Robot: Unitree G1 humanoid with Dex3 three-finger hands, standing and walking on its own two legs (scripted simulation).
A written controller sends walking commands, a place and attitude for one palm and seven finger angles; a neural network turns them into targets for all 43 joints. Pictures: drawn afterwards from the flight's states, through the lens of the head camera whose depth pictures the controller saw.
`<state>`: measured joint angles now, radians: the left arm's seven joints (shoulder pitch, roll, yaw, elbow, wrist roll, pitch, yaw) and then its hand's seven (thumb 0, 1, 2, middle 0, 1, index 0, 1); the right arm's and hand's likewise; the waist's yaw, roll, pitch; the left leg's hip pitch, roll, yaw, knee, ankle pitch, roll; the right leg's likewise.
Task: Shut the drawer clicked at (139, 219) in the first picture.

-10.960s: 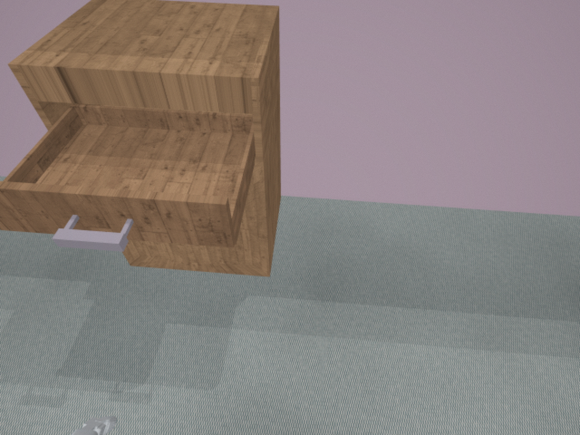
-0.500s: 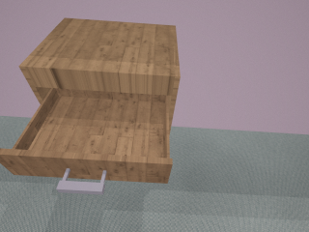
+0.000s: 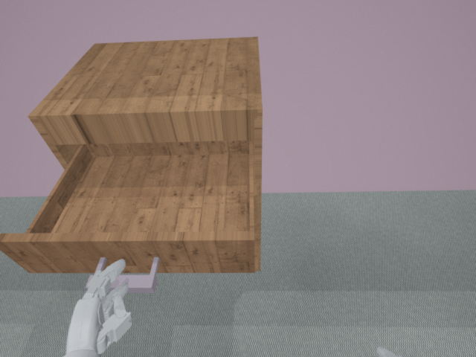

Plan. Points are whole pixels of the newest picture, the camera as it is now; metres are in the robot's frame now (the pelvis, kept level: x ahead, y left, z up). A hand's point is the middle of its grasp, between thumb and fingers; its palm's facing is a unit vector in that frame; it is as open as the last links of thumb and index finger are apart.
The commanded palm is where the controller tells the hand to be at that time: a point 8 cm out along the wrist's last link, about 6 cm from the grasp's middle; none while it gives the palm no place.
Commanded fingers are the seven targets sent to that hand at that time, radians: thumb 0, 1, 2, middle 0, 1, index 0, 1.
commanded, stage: raise the hand and make a fist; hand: left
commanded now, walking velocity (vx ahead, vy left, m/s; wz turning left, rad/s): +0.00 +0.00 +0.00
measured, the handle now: (125, 273) +0.31 +0.24 -0.07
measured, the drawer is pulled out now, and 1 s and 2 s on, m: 0.30 0.28 0.28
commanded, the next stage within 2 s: bring the fist close to the handle in 1.68 s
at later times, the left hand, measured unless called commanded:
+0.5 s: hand (134, 348) +0.16 +0.17 -0.02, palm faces -0.02 -1.00 -0.08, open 4.4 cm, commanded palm +0.11 +0.25 -0.02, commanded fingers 0.00 0.90 0.90 -0.94 -1.10 -0.94 -1.10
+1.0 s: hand out of the picture +0.14 +0.21 +0.01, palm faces -0.01 -1.00 -0.04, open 3.1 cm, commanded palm +0.10 +0.27 +0.01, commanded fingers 0.00 0.90 0.90 -1.40 -1.60 -1.40 -1.60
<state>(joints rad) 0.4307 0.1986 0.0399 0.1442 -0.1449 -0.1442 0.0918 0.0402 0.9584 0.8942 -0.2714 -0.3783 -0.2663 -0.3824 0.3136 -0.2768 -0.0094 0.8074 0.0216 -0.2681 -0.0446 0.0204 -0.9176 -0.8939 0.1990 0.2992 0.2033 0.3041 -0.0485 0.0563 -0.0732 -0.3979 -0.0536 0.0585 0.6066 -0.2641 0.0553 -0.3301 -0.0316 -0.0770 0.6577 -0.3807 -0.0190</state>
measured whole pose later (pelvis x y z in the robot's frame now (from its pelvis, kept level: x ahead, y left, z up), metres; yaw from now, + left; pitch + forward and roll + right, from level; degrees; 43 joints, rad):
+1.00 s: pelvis -0.03 +0.01 -0.05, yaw -3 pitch +11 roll -3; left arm 0.64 0.22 0.23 -0.10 -0.34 -0.46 -0.35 0.02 0.90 0.90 -1.25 -1.43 -1.24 -1.44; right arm 0.19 -0.21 -0.04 0.61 0.05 -0.33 -0.07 0.01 -0.90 -0.89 0.20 0.30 0.20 0.30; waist 0.01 0.02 -0.14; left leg -0.81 -0.02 -0.03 1.04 -0.42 0.04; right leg -0.70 0.04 -0.07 1.00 -0.49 -0.03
